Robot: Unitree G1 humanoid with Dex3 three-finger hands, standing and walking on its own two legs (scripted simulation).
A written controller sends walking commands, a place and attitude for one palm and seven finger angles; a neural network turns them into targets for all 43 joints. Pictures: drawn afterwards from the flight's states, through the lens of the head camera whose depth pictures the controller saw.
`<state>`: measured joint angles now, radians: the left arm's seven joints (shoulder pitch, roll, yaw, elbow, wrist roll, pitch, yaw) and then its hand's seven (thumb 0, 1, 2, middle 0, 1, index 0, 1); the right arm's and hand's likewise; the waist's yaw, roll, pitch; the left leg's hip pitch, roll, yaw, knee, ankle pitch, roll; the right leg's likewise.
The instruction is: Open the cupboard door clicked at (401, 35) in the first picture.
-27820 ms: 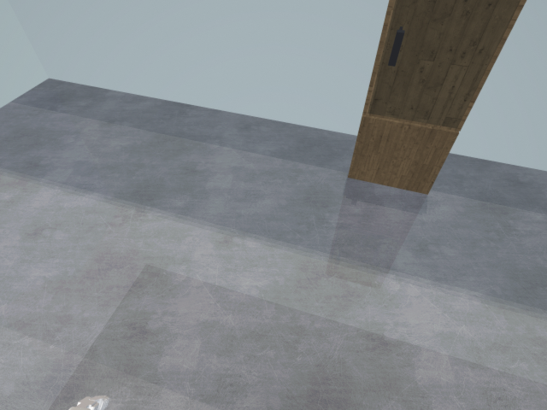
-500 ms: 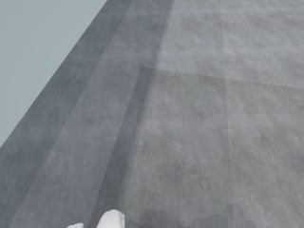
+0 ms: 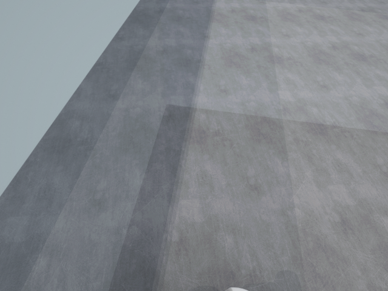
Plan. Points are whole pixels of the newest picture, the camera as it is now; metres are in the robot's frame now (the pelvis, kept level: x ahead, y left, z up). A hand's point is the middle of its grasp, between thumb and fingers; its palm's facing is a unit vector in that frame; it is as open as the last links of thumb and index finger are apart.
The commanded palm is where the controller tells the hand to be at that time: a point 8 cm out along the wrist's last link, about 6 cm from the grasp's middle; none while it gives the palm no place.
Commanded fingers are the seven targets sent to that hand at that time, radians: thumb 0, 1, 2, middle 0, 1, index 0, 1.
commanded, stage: walk to a spot facing it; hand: left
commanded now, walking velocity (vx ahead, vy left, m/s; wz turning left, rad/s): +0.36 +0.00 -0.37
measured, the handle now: out of the picture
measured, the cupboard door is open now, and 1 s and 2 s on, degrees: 46 46 46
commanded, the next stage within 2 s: turn to face it in 0.32 s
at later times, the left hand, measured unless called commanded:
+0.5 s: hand (179, 200) +0.36 +0.08 -0.15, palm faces -0.19 -0.96 -0.21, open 7.4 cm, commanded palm none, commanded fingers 0.00 0.90 0.90 -0.20 -0.30 -0.20 -0.30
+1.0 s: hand (165, 186) +0.41 +0.12 -0.17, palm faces +0.14 -0.97 -0.22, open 7.4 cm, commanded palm none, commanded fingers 0.00 0.90 0.90 -0.20 -0.30 -0.20 -0.30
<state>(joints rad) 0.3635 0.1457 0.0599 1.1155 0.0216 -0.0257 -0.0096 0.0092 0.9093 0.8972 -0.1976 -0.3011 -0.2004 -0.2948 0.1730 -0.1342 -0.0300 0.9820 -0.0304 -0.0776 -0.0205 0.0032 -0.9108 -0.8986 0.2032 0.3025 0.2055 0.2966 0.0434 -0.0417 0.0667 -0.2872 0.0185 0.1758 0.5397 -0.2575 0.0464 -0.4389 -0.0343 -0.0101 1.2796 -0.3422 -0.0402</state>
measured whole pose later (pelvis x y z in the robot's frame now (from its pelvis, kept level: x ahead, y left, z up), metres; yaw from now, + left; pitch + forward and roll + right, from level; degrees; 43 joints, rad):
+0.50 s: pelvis +0.23 -0.08 +0.01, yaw -8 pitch +0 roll +1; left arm 0.12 0.17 0.04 0.99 0.01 -0.06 0.01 0.00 0.91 0.90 -0.19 -0.30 -0.20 -0.29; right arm 0.35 -0.14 -0.03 1.10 -0.01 0.00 -0.02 0.01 -0.91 -0.90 0.20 0.30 0.20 0.30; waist -0.08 0.00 0.09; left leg -0.44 0.12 0.08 1.11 -0.39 -0.04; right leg -0.25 0.02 -0.13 0.49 -0.25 -0.09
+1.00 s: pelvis +0.36 -0.08 +0.00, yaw +6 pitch +2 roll -1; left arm 0.16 0.21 0.07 0.95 0.01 0.03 0.01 0.01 0.91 0.90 -0.20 -0.30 -0.20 -0.29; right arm 0.18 -0.21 -0.04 0.95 -0.03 0.02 -0.01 0.01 -0.91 -0.90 0.20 0.30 0.20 0.30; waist 0.00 -0.01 0.08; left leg -0.39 -0.02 0.04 0.55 -0.20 0.06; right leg -0.51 -0.08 0.00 1.11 -0.41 0.06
